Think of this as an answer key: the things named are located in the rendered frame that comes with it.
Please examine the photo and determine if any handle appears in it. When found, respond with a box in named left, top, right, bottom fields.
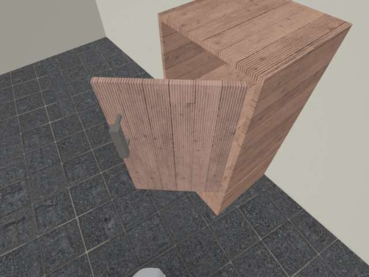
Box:
left=109, top=114, right=130, bottom=158

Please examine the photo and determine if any cupboard door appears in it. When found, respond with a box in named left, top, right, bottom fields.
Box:
left=91, top=77, right=248, bottom=193

